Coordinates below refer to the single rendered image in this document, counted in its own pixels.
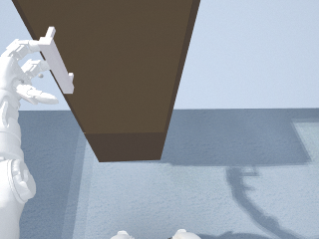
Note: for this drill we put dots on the robot left shin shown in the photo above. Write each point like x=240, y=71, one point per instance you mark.
x=122, y=232

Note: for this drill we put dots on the robot shin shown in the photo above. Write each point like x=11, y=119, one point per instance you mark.
x=122, y=232
x=180, y=231

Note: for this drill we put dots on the handle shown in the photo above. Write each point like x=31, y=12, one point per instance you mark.
x=55, y=62

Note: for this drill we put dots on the cupboard door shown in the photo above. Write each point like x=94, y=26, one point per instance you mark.
x=124, y=55

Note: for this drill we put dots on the robot left upper arm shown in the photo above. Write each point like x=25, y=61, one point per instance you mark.
x=17, y=185

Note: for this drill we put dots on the left robot forearm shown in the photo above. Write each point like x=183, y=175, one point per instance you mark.
x=10, y=131

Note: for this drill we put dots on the robot right shin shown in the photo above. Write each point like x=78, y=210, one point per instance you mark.
x=180, y=231

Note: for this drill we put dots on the robot left hand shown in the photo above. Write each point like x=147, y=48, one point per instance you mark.
x=11, y=73

